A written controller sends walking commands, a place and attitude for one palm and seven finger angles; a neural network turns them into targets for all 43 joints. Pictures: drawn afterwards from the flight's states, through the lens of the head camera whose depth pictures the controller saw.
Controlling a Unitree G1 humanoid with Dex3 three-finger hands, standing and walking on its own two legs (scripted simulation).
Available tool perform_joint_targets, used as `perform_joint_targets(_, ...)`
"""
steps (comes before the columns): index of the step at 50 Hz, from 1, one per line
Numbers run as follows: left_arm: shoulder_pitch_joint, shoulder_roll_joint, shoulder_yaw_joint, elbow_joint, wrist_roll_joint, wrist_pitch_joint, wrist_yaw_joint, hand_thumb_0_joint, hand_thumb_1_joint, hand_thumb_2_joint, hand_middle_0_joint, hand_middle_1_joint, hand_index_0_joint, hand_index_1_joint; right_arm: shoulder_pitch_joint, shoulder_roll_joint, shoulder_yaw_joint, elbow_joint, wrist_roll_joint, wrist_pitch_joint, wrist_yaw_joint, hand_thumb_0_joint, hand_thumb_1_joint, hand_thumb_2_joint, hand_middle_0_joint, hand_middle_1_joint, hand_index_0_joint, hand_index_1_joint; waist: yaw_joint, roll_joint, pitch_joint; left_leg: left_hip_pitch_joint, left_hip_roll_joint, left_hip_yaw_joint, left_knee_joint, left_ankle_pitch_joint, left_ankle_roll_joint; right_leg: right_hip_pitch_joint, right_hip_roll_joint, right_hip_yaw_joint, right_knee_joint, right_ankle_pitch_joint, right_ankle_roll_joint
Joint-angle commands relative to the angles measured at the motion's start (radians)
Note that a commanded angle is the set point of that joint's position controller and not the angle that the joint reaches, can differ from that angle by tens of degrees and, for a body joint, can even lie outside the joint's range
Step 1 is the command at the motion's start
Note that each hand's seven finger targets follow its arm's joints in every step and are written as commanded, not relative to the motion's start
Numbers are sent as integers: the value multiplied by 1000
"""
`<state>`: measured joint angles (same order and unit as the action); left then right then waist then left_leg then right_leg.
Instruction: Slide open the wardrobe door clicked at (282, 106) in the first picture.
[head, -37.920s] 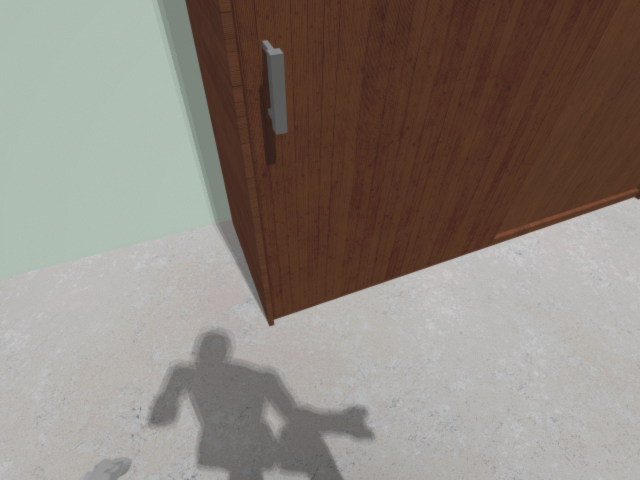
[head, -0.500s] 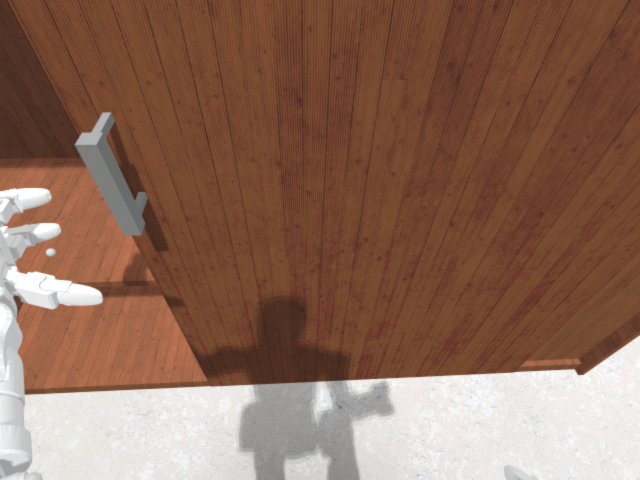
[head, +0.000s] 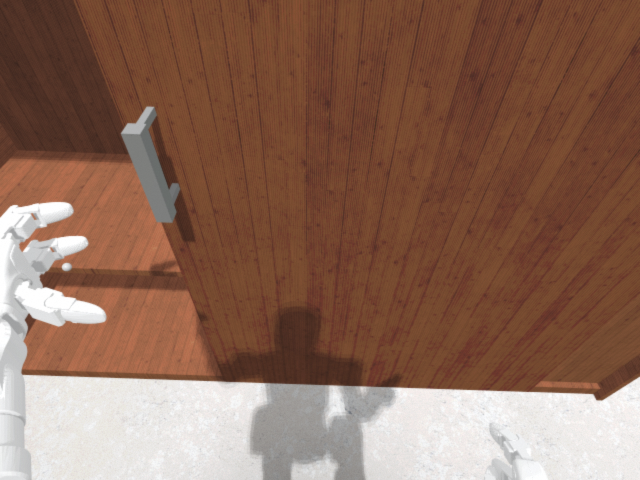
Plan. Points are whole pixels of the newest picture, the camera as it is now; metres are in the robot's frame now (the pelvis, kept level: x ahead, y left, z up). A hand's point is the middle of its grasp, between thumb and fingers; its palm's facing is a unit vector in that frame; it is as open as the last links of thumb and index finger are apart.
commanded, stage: draw the hand back to the body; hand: left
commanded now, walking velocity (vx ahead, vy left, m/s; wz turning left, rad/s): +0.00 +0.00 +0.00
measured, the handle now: (157, 166) +0.47 +0.28 +0.14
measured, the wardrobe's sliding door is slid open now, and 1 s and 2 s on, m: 0.68 0.68 0.68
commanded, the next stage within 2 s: step back with the hand held close in 1.50 s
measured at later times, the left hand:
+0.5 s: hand (43, 306) +0.24 +0.31 +0.14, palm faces +0.29 -0.95 -0.13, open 14.4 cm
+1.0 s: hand (61, 306) +0.23 +0.27 +0.17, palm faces +0.42 -0.83 -0.36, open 10.0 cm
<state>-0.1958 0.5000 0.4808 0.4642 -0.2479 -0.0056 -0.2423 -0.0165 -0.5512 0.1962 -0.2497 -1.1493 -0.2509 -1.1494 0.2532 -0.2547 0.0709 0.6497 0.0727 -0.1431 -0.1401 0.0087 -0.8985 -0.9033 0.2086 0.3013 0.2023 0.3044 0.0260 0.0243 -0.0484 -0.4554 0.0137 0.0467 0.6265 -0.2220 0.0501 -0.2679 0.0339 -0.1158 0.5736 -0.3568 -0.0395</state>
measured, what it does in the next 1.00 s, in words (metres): stands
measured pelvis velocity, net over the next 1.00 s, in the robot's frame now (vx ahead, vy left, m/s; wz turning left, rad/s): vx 0.02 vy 0.01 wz -0.04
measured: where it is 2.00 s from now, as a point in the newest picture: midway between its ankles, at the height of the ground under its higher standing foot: outside the picture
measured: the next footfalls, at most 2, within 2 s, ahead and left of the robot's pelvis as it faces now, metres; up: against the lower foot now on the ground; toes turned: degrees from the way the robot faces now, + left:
none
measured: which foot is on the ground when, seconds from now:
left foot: down 0.00-1.00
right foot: down 0.00-1.00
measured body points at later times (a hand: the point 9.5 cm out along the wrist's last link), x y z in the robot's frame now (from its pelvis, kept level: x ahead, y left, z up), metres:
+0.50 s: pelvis -0.01 +0.01 +0.01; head -0.03 +0.01 +0.46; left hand +0.22 +0.36 +0.14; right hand +0.18 -0.22 -0.05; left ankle +0.06 +0.09 -0.73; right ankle -0.03 -0.09 -0.73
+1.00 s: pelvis +0.02 +0.01 +0.02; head -0.01 -0.01 +0.47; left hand +0.20 +0.31 +0.19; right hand +0.19 -0.22 -0.07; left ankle +0.06 +0.09 -0.73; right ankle -0.03 -0.09 -0.73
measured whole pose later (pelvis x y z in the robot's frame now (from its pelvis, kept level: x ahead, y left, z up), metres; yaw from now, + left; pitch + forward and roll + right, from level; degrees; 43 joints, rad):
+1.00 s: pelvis +0.02 +0.01 +0.02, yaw -2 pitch -4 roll +0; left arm 0.41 0.35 0.32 -0.31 -0.09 -0.06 0.10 0.00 0.36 0.64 -0.22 -0.61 -0.22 -0.61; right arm 0.21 -0.24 0.04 0.66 0.01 -0.13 -0.07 0.01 -0.90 -0.90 0.21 0.30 0.20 0.30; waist 0.07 0.05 -0.01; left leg -0.17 -0.02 0.10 0.38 -0.16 0.06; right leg -0.01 0.01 -0.05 0.35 -0.28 -0.02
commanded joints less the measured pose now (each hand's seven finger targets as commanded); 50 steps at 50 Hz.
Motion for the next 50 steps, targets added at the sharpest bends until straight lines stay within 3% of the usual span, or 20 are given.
perform_joint_targets(1,-340,305,59,-313,-141,-170,-198,0,-550,200,-250,-1150,-250,-1150,-71,-146,-47,-147,2,-99,-27,0,-900,-900,200,300,200,300,-26,138,-291,375,-4,-93,-59,158,7,-77,-3,108,-94,266,11)
perform_joint_targets(2,-296,295,50,-277,-154,-176,-237,0,-550,200,-250,-1150,-250,-1150,-69,-147,-47,-144,3,-107,-27,0,-900,-900,200,300,200,300,-26,122,-248,366,0,-97,-62,151,6,-98,-2,105,-96,262,14)
perform_joint_targets(4,-152,371,147,-174,-156,-144,-269,0,-550,200,-250,-1150,-250,-1150,-57,-160,-55,-152,3,-110,-19,0,-900,-900,200,300,200,300,16,84,-193,287,-5,-95,-60,136,8,-91,-9,125,-101,263,29)
perform_joint_targets(7,-41,333,141,-181,-158,-40,-258,0,-550,200,-250,-1150,-250,-1150,-80,-153,-56,-201,14,-113,5,0,-900,-900,200,300,200,300,40,39,-128,230,3,-92,-98,92,0,-104,-21,108,-109,213,28)
perform_joint_targets(9,-34,314,152,-266,-174,-9,-227,0,-550,200,-250,-1150,-250,-1150,-97,-146,-60,-231,18,-119,14,0,-900,-900,200,300,200,300,51,44,-144,246,4,-96,-103,80,-4,-94,-20,113,-118,178,27)
perform_joint_targets(14,20,237,111,-552,-170,-47,-141,0,-550,200,-250,-1150,-250,-1150,-100,-132,-62,-250,11,-149,29,0,-900,-900,200,300,200,300,37,68,-198,341,13,-100,-113,104,1,-96,0,97,-117,175,22)
perform_joint_targets(18,5,198,82,-574,-159,-41,-119,0,-477,235,-247,-1107,-247,-1107,-99,-139,-59,-207,12,-159,13,0,-900,-900,200,300,200,300,14,88,-104,336,18,-123,-159,-8,-5,-137,6,83,-140,98,22)
perform_joint_targets(21,-10,200,72,-608,-149,-7,-112,0,-369,287,-244,-1044,-244,-1044,-117,-136,-53,-195,11,-167,-1,0,-900,-900,200,300,200,300,16,109,-93,343,16,-132,-183,-52,-5,-121,-1,88,-159,74,20)
perform_joint_targets(22,-56,287,70,-647,19,-63,69,0,-332,305,-242,-1023,-242,-1023,-128,-151,-61,-166,-33,-155,16,0,-900,-900,200,300,200,300,19,126,12,293,5,-146,-213,-144,-13,-165,-18,134,-234,27,8)
perform_joint_targets(23,20,162,1,-627,36,-72,148,0,-296,322,-241,-1001,-241,-1001,-139,-140,-60,-163,-34,-153,19,0,-900,-900,200,300,200,300,5,127,18,300,14,-160,-242,-200,-22,-149,-33,117,-224,16,5)
perform_joint_targets(24,44,132,-20,-663,47,-75,189,0,-260,340,-240,-980,-240,-980,-148,-143,-61,-162,-34,-154,23,0,-900,-900,200,300,200,300,11,100,9,301,20,-170,-255,-222,-23,-128,-31,114,-224,29,5)
perform_joint_targets(25,105,109,-32,-701,69,-82,226,0,-224,357,-239,-959,-239,-959,-147,-133,-61,-158,-36,-146,25,0,-900,-900,200,300,200,300,12,130,-18,332,27,-168,-264,-221,-23,-100,-35,112,-218,31,2)
perform_joint_targets(28,190,100,-44,-822,111,-109,303,0,-115,410,-235,-895,-235,-895,-151,-129,-62,-161,-41,-130,38,0,-900,-900,200,300,200,300,21,120,-85,386,35,-173,-297,-190,-25,-27,-31,105,-216,69,0)
perform_joint_targets(31,260,114,-18,-846,133,-118,348,0,-6,462,-231,-831,-231,-831,-158,-127,-67,-157,-49,-111,41,0,-900,-900,200,300,200,300,30,27,-97,384,36,-146,-308,-126,-19,26,-30,107,-237,84,4)
perform_joint_targets(32,289,83,-41,-848,136,-119,353,0,30,480,-230,-810,-230,-810,-164,-118,-70,-155,-49,-103,42,0,-900,-900,200,300,200,300,25,15,-70,386,39,-141,-311,-111,-20,27,-29,105,-239,87,5)
perform_joint_targets(34,309,114,-8,-844,148,-120,363,0,102,515,-228,-767,-228,-767,-171,-124,-73,-147,-53,-88,41,0,-900,-900,200,300,200,300,34,10,-68,397,33,-121,-310,-61,-16,42,-27,108,-262,114,7)
perform_joint_targets(37,350,65,-42,-853,152,-114,364,0,211,567,-224,-704,-224,-704,-180,-106,-70,-145,-52,-63,45,0,-900,-900,200,300,200,300,32,67,-9,405,32,-105,-315,-25,-20,50,-32,108,-273,123,6)
perform_joint_targets(42,394,46,-63,-946,163,-126,365,0,393,655,-218,-598,-218,-598,-188,-104,-73,-155,-59,-55,56,0,-900,-900,200,300,200,300,40,101,-35,451,31,-102,-314,71,-24,89,-30,103,-273,176,3)
perform_joint_targets(49,543,85,-6,-1003,161,-128,364,0,646,777,-209,-449,-209,-449,-193,-107,-87,-168,-68,-40,68,0,-900,-900,200,300,200,300,57,7,-26,450,25,-69,-289,184,-17,111,-28,101,-297,251,10)
perform_joint_targets(50,567,50,-32,-1014,155,-126,360,0,682,795,-207,-427,-207,-427,-191,-96,-86,-173,-65,-33,70,0,-900,-900,200,300,200,300,51,12,-17,441,25,-64,-285,202,-17,126,-35,103,-284,266,11)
